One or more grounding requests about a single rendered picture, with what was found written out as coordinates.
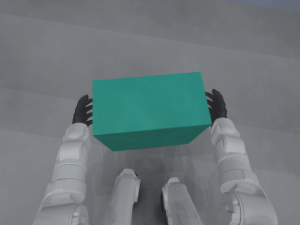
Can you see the left robot shin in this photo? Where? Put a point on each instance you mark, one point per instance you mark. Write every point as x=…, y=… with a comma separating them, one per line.
x=128, y=171

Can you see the robot left forearm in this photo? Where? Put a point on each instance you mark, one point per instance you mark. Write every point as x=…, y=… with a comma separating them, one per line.
x=68, y=178

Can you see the carton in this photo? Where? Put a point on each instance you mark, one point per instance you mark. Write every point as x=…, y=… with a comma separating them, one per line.
x=149, y=111

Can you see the left robot thigh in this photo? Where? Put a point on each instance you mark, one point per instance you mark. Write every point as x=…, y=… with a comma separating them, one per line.
x=120, y=206

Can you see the robot right forearm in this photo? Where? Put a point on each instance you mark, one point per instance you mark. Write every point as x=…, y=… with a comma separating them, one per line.
x=235, y=173

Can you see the robot right upper arm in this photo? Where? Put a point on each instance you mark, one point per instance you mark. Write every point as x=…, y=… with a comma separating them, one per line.
x=239, y=208

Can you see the right robot hand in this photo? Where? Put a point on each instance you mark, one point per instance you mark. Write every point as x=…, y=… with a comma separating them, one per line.
x=218, y=105

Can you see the left robot hand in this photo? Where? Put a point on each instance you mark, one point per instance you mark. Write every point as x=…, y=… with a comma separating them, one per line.
x=81, y=115

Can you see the robot left upper arm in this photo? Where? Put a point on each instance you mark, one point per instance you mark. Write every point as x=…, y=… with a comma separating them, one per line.
x=74, y=213

